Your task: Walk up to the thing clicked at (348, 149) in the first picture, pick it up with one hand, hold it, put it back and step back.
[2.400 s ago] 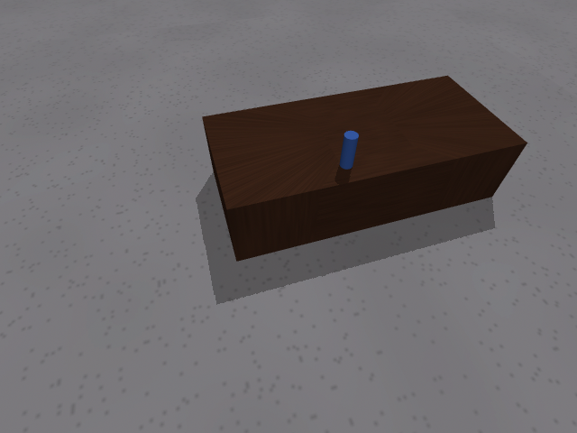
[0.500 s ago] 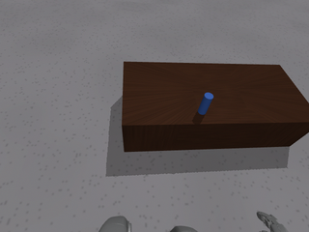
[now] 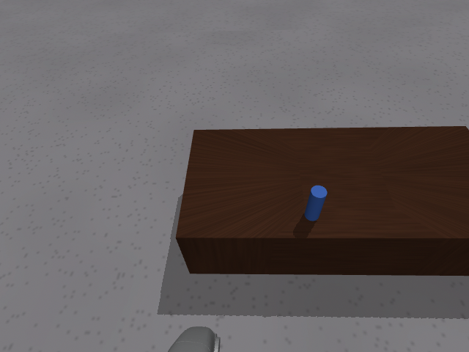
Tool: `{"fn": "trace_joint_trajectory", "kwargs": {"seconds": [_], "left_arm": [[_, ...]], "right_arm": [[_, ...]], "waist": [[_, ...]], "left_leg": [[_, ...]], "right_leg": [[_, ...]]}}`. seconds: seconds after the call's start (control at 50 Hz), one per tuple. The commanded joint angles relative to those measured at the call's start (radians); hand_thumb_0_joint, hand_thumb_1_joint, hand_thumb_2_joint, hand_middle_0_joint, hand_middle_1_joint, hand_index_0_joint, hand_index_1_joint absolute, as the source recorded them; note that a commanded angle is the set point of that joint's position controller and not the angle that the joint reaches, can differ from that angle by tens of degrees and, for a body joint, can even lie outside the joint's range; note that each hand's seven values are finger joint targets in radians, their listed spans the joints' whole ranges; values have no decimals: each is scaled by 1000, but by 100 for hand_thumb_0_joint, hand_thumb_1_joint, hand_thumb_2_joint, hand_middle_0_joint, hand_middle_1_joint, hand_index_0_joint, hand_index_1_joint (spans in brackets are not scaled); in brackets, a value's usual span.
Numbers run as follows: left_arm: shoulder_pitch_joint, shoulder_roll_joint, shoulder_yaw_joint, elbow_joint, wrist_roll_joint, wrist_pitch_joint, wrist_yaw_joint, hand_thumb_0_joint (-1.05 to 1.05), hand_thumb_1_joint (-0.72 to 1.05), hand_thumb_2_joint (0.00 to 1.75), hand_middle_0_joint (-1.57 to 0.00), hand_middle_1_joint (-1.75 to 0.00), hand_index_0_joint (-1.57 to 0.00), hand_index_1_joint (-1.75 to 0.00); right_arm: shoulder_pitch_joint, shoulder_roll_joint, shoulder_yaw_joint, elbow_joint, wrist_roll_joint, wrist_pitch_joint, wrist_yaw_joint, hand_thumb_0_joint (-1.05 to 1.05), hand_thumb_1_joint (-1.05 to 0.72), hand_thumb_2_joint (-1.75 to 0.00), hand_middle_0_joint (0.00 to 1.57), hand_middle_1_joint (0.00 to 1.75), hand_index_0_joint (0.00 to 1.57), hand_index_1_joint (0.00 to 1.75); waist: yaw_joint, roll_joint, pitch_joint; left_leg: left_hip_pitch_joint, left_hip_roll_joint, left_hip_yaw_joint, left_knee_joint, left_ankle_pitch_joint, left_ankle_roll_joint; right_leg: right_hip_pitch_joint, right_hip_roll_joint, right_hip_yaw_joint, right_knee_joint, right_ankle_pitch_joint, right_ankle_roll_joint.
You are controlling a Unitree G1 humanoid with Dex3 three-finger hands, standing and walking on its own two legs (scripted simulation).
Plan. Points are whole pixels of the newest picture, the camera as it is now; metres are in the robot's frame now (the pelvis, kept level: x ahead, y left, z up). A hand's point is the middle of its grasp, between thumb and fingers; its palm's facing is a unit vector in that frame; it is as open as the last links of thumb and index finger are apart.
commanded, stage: walk up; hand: right
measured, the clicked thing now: (315, 203) +0.64 -0.21 -0.36
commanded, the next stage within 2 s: none
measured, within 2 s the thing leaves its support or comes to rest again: neither
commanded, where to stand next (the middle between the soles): +0.23 -0.04 m, yaw +3 degrees
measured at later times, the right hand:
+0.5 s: hand (426, 316) +0.22 -0.33 -0.12, palm faces -0.07 +0.89 -0.45, open 7.4 cm
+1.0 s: hand (421, 319) +0.23 -0.35 -0.17, palm faces -0.20 +0.89 -0.40, open 7.4 cm
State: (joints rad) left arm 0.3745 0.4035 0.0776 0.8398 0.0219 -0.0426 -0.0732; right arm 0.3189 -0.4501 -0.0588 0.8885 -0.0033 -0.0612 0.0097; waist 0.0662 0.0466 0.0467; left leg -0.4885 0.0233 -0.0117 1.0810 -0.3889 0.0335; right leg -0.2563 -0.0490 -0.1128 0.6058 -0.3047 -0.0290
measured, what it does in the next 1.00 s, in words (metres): walks ahead: left foot, then right foot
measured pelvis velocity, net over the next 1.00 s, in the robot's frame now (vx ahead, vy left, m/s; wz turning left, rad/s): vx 0.14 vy -0.06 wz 0.13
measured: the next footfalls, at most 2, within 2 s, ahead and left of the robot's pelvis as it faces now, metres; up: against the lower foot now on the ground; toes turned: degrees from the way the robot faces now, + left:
left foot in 0.22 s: +0.20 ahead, +0.09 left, +0.00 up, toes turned +7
right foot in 0.58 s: +0.30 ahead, -0.22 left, +0.00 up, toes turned +1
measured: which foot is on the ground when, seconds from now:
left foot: up 0.00-0.20, down 0.22-0.60, up 0.62-0.96, down 0.98-1.00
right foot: down 0.00-0.24, up 0.26-0.56, down 0.58-1.00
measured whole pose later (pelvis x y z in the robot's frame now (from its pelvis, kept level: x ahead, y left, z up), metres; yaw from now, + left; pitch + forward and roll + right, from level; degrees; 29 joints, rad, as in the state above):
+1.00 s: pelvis +0.14 -0.06 -0.03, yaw +8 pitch -1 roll +1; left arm 0.24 0.44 0.06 0.89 0.03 -0.02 0.02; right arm 0.26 -0.44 -0.08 0.94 -0.04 0.05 0.04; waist 0.04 0.01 0.09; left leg -0.34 0.02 0.01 0.80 -0.44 0.01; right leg -0.50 -0.15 -0.04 0.77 -0.26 0.01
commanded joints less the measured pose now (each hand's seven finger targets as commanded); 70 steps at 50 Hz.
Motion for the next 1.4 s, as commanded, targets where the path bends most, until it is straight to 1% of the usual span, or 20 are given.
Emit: {"fn": "trace_joint_trajectory", "kwargs": {"seconds": [0.0,0.1,0.18,0.22,0.26,0.32,0.44,0.56,0.58,0.62,0.86,0.94,0.96,1.0,1.02,1.08,1.18,1.24,1.3,1.38], "left_arm": [[11,263,69,-83,-6,-40,31,0,90,90,-20,-30,-20,-30],[18,266,65,-118,-3,-32,31,0,90,90,-20,-30,-20,-30],[5,218,37,-142,-9,-13,30,0,90,90,-20,-30,-20,-30],[90,123,18,-148,-13,-6,29,0,90,90,-20,-30,-20,-30],[34,269,46,-129,0,18,43,0,90,90,-20,-30,-20,-30],[21,230,49,-99,-10,18,35,0,90,90,-20,-30,-20,-30],[21,153,32,-46,-32,12,36,0,90,90,-20,-30,-20,-30],[51,255,56,39,-12,-26,85,0,90,90,-20,-30,-20,-30],[24,315,62,15,2,-36,92,0,90,90,-20,-30,-20,-30],[-148,363,56,-27,-3,-28,104,0,90,90,-20,-30,-20,-30],[-99,331,74,-19,21,-17,123,0,90,90,-20,-30,-20,-30],[-181,312,55,-27,9,3,110,0,90,90,-20,-30,-20,-30],[-178,272,38,-27,6,10,110,0,90,90,-20,-30,-20,-30],[-205,168,5,-39,-10,17,115,0,90,90,-20,-30,-20,-30],[-249,260,27,-18,-1,12,123,0,90,90,-20,-30,-20,-30],[-149,196,11,54,-23,0,100,0,90,90,-20,-30,-20,-30],[-175,181,1,71,-22,-10,94,0,90,90,-20,-30,-20,-30],[-143,184,1,99,-13,-14,95,0,90,90,-20,-30,-20,-30],[-185,291,16,92,-21,-17,94,0,90,90,-20,-30,-20,-30],[-288,179,-28,72,-25,6,75,0,90,90,-20,-30,-20,-30]], "right_arm": [[9,-153,-44,-91,-1,-30,11,0,-90,-90,20,30,20,30],[-52,-132,-42,-134,-2,-35,15,0,-90,-90,20,30,20,30],[131,-160,-73,-82,-4,-48,-5,0,-90,-90,20,30,20,30],[217,-292,-106,-110,-29,-55,-30,0,-90,-90,20,30,20,30],[139,-308,-118,-128,15,-47,-33,0,-90,-90,20,30,20,30],[74,-222,-76,-142,7,-56,-35,0,-90,-90,20,30,20,30],[-65,-191,-46,-155,-14,-40,-20,0,-90,-90,20,30,20,30],[-98,-92,-14,-151,6,41,-13,0,-90,-90,20,30,20,30],[-41,-48,3,-148,9,54,-15,0,-90,-90,20,30,20,30],[-4,-144,-34,-102,0,79,-24,0,-90,-90,20,30,20,30],[-53,-166,-62,-45,-36,102,19,0,-90,-90,20,30,20,30],[59,-150,-66,23,-24,81,21,0,-90,-90,20,30,20,30],[101,-170,-76,41,-32,76,16,0,-90,-90,20,30,20,30],[22,-316,-96,-14,-54,62,1,0,-90,-90,20,30,20,30],[-50,-342,-94,-28,-39,62,4,0,-90,-90,20,30,20,30],[-158,-200,-49,-44,-37,39,-12,0,-90,-90,20,30,20,30],[-102,-207,-45,-13,-18,28,-17,0,-90,-90,20,30,20,30],[-117,-178,-29,-15,5,33,-22,0,-90,-90,20,30,20,30],[-78,-129,-12,-2,12,31,-32,0,-90,-90,20,30,20,30],[-108,-193,-30,50,-9,5,-30,0,-90,-90,20,30,20,30]], "waist": [[-12,-207,56],[-3,-167,-8],[-118,-11,-106],[-127,197,-182],[-125,43,-80],[-83,1,43],[-39,193,71],[9,-132,-74],[-12,-261,-67],[-68,-231,-28],[-12,-279,-73],[-86,-193,-90],[-111,-97,-102],[-122,232,1],[-130,160,80],[-52,67,90],[-78,155,-4],[-45,85,-59],[-68,-119,-135],[-84,-31,-52]], "left_leg": [[-95,24,-10,-181,49,-15],[18,21,69,-377,124,-3],[472,-48,108,-588,230,41],[724,364,-590,-700,83,195],[528,460,-674,-777,-13,310],[334,303,-286,-737,339,205],[65,187,-10,-698,496,181],[-66,19,90,-200,-19,56],[-110,-29,31,-67,-179,20],[-13,38,-59,0,-199,4],[-44,27,-6,-140,-193,-20],[258,-38,102,-453,-11,2],[355,-39,69,-524,28,7],[243,299,-547,-848,-457,135],[75,355,-608,-867,-515,220],[182,185,-252,-689,77,136],[277,199,-149,-551,549,136],[237,154,-79,-430,534,80],[160,6,15,-315,4,3],[279,158,-203,-678,98,74]], "right_leg": [[83,-209,230,-297,138,-200],[130,-235,171,-217,335,-191],[-62,-118,25,141,374,-109],[-439,60,45,519,-229,-17],[-447,-45,174,639,-242,-19],[-372,-68,219,559,-106,-12],[-117,-49,80,224,68,31],[162,-37,135,-104,247,10],[95,-269,463,-227,247,-56],[-97,-372,614,-289,-40,-199],[-23,-264,394,-214,-261,-190],[-216,-201,247,-99,-236,-129],[-295,-159,197,19,-275,-78],[-534,51,59,370,-291,14],[-448,-10,168,404,-281,0],[-361,-1,166,329,-127,2],[-153,28,66,106,-86,1],[45,37,88,-117,158,-30],[95,-262,475,-132,284,-206],[-107,-34,190,41,208,-32]]}}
